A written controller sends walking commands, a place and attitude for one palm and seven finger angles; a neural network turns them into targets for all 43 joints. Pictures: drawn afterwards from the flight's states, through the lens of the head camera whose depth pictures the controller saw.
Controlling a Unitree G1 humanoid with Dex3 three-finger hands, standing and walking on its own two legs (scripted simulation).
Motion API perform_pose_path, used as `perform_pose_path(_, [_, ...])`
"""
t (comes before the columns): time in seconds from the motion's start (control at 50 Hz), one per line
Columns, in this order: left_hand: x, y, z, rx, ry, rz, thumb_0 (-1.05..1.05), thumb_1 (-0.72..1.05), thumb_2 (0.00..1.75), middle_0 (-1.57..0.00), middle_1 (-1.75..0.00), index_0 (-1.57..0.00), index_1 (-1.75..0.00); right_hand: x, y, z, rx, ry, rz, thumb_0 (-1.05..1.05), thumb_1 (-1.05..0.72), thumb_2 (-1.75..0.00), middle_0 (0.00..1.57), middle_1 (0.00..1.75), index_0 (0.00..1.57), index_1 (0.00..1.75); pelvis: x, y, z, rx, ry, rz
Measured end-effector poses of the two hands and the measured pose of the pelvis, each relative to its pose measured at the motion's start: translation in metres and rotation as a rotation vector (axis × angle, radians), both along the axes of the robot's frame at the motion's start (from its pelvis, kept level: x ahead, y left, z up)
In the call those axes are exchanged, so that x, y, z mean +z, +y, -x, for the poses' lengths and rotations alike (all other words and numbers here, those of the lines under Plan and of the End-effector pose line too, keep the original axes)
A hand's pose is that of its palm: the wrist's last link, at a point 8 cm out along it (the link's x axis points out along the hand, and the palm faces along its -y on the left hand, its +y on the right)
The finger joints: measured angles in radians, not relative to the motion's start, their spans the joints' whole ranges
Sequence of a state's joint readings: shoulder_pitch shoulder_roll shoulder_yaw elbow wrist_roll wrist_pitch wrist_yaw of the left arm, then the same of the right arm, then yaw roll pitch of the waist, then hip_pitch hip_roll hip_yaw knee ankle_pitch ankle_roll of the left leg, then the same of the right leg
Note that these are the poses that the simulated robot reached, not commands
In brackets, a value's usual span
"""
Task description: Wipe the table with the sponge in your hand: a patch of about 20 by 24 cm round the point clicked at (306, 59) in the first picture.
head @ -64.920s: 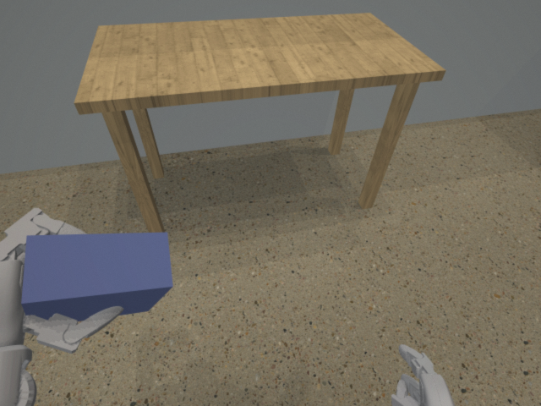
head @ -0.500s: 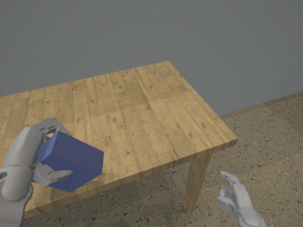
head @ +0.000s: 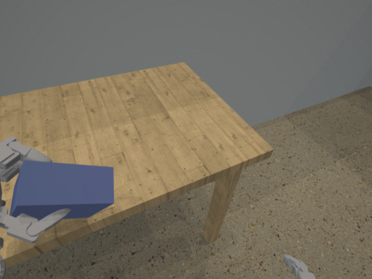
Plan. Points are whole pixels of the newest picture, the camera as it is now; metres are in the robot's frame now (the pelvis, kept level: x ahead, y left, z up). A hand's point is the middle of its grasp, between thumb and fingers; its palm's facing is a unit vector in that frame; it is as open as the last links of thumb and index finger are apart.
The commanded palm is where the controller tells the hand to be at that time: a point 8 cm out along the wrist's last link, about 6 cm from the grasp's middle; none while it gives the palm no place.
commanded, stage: step back with the hand held close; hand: left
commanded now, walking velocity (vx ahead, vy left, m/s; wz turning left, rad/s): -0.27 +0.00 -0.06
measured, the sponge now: (75, 194) +0.23 +0.21 +0.13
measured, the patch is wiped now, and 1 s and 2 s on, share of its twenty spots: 1.00 1.00 1.00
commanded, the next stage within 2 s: stop stepping back and stand still in 0.62 s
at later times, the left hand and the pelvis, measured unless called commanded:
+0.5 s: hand (1, 259) +0.11 +0.22 +0.20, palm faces +0.37 -0.86 -0.36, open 10.3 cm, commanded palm +0.06 +0.27 +0.22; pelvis -0.08 -0.01 +0.00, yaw +3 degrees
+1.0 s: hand out of the picture -0.04 +0.21 +0.19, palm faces +0.37 -0.86 -0.35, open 10.3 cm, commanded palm -0.09 +0.26 +0.22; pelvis -0.24 -0.02 +0.00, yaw +1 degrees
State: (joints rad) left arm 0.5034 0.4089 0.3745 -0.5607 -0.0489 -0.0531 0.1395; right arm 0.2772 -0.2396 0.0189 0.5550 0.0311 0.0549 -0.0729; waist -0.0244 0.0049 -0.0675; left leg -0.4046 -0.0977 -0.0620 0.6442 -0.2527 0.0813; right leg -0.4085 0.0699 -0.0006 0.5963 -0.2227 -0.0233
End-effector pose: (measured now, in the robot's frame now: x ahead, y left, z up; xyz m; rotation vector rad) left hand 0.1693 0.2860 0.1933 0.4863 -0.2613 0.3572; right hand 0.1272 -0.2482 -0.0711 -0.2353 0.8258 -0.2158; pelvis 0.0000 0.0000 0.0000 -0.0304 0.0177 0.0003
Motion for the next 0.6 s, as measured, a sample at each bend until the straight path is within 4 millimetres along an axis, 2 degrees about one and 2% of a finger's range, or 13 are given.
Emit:
perform_pose_path(0.16, [0.023, -0.006, 0.019, -0.029, -0.125, -0.057, -0.01, -0.55, 1.05, -0.7, -1.35, -0.76, -1.32, 0.01, 0.015, -0.007, 0.085, -0.068, -0.009, 0.01, -0.9, -0.9, 0.21, 0.3, 0.21, 0.3, 0.002, -0.004, 0.019, -0.001, 0.039, 0.011])
perform_pose_path(0.28, [0.014, -0.019, 0.033, -0.07, -0.074, -0.006, -0.01, -0.55, 1.05, -0.7, -1.36, -0.75, -1.33, 0.016, 0.013, -0.002, 0.095, -0.098, -0.032, 0.01, -0.9, -0.9, 0.21, 0.3, 0.21, 0.3, 0.006, -0.011, 0.046, 0.002, 0.025, 0.026])
perform_pose_path(0.4, [0.008, -0.033, 0.07, -0.113, -0.035, -0.019, -0.01, -0.55, 1.05, -0.7, -1.36, -0.76, -1.33, 0.017, 0.001, 0.019, 0.078, -0.116, -0.014, 0.01, -0.9, -0.9, 0.21, 0.3, 0.21, 0.3, 0.001, -0.017, 0.069, 0.014, 0.009, 0.038])
perform_pose_path(0.46, [0.013, -0.029, 0.089, -0.107, -0.094, -0.011, -0.01, -0.55, 1.05, -0.71, -1.35, -0.76, -1.32, 0.018, -0.004, 0.037, 0.063, -0.077, 0.015, 0.01, -0.9, -0.9, 0.21, 0.3, 0.21, 0.3, 0.001, -0.017, 0.078, 0.039, 0.009, 0.025])
perform_pose_path(0.52, [0.016, -0.016, 0.105, -0.076, -0.153, 0.0, -0.01, -0.56, 1.05, -0.71, -1.35, -0.76, -1.32, 0.021, -0.003, 0.053, 0.072, -0.043, 0.051, 0.01, -0.91, -0.9, 0.21, 0.3, 0.21, 0.3, 0.002, -0.013, 0.089, 0.068, 0.028, 0.005])
perform_pose_path(0.6, [0.009, 0.008, 0.122, -0.018, -0.159, -0.002, -0.01, -0.56, 1.05, -0.71, -1.35, -0.76, -1.33, 0.017, 0.006, 0.069, 0.09, -0.043, 0.077, 0.01, -0.91, -0.9, 0.2, 0.3, 0.2, 0.3, -0.004, -0.001, 0.118, 0.093, 0.047, -0.01])
